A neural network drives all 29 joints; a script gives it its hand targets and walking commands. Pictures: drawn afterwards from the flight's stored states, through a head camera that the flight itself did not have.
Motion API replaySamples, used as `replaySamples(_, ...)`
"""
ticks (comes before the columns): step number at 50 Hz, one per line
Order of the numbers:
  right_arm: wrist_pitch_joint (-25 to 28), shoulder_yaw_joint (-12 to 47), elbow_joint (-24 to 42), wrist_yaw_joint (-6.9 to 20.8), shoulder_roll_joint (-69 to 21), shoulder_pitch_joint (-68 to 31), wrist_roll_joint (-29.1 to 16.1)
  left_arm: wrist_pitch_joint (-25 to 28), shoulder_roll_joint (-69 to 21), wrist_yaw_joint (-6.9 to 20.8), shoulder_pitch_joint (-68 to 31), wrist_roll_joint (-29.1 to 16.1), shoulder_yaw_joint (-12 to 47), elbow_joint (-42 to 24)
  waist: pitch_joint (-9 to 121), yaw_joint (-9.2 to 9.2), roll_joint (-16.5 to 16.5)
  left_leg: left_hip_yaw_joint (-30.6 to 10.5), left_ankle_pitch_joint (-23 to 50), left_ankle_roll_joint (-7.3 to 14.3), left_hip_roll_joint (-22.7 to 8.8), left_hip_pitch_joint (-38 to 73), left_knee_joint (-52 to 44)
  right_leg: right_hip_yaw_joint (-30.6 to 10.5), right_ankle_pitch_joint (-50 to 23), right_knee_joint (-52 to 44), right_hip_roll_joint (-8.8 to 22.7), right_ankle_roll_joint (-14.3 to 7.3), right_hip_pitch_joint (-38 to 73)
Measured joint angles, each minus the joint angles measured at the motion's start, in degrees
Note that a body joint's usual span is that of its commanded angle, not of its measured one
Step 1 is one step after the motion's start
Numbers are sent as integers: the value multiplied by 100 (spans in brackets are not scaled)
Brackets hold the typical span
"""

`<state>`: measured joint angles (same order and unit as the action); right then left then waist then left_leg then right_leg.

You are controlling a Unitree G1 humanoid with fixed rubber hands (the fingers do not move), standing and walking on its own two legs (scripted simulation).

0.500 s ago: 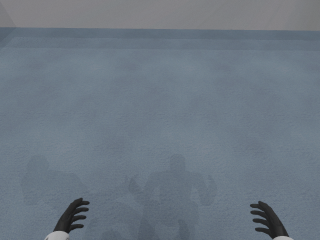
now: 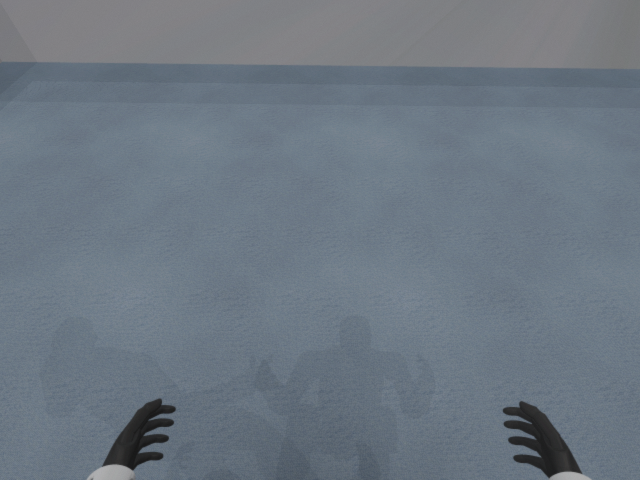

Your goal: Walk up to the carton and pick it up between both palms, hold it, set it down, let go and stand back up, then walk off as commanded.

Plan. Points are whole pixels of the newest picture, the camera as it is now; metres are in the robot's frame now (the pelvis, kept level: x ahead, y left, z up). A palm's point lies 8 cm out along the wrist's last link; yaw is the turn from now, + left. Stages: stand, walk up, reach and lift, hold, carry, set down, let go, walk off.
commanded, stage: stand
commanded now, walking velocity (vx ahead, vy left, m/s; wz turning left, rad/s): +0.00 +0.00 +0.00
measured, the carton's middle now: out of the picture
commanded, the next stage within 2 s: walk up in 0.26 s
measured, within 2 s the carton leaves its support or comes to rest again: neither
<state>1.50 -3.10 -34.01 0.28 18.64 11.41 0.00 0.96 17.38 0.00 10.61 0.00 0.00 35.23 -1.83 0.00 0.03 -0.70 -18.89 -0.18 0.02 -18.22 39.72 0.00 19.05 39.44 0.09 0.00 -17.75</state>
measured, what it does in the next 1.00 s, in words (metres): steps to the right, turning right: right foot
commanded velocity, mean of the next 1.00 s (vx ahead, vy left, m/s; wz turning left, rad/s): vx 0.00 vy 0.00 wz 0.00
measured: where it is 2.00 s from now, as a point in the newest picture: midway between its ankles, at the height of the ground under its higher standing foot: outside the picture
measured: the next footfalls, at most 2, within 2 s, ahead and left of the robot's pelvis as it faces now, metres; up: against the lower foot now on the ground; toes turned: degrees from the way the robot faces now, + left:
right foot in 0.76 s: +0.03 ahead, -0.20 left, +0.00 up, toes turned -18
left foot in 1.12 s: +0.13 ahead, -0.04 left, +0.00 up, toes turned -20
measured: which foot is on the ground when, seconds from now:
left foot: down 0.00-0.76, up 0.78-1.00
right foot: down 0.00-0.48, up 0.50-0.74, down 0.76-1.00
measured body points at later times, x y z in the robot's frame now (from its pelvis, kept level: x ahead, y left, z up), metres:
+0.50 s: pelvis -0.01 +0.00 +0.00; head -0.01 +0.00 +0.45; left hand +0.16 +0.27 -0.08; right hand +0.16 -0.29 -0.06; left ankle +0.03 +0.12 -0.72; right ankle +0.02 -0.12 -0.72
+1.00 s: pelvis -0.03 -0.10 +0.00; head +0.00 -0.13 +0.45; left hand +0.20 +0.13 -0.07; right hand +0.00 -0.47 -0.07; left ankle +0.03 +0.02 -0.67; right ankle -0.01 -0.19 -0.72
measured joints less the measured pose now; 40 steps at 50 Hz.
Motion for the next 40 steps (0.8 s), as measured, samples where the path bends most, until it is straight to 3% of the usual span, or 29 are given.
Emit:
replaySamples(23, 21, 0, 0, 12, 37, 0, 0, 8, 69, 0, 0, 0, 0, 132, -2, 0, 0, -1, 51, 0, 0, 0, 0, 0, -51, 0, 0, 0, 0)
replaySamples(25, 52, 34, -3, -70, 97, 0, 0, -82, 101, 161, 25, 0, 4, 72, -12, 2, -2, 21, 51, 21, -18, 2, -4, 3, 6, 83, -4, 0, -44)
replaySamples(28, 82, 54, -5, -264, 266, 1, 7, -279, 263, 347, 127, 23, 0, -103, -71, 5, -6, 204, 39, 39, -185, 5, -13, 9, 580, 1144, -2, 0, -487)
replaySamples(31, 114, 13, -4, -403, 466, 26, 9, -416, 501, 526, 152, 29, -1, -226, -143, 0, 29, 438, 37, 38, -397, 1, -62, -2, 452, 1799, 119, 0, -832)
replaySamples(35, 166, -68, -2, -465, 785, 34, 9, -484, 677, 705, 166, 29, 0, -330, -156, -5, 69, 824, 26, 38, -645, 0, -107, -6, 403, 1625, 452, 0, -892)
replaySamples(37, 182, -103, -2, -461, 922, 34, 9, -486, 715, 748, 222, 29, 0, -337, -108, -8, 76, 1088, -22, 32, -815, -1, -88, -9, 283, 937, 525, 0, -804)
replaySamples(38, 180, -132, -5, -440, 986, 40, 9, -474, 743, 756, 237, 29, -2, -336, -108, -8, 74, 1183, -98, 31, -915, -30, 42, -10, 135, 472, 510, -19, -676)
replaySamples(40, 85, -220, -51, -380, 1078, 40, 9, -469, 675, 756, 179, 29, -1, -321, -267, -10, -113, 884, -653, 33, -964, -199, 810, -6, 100, 548, 254, -70, -661)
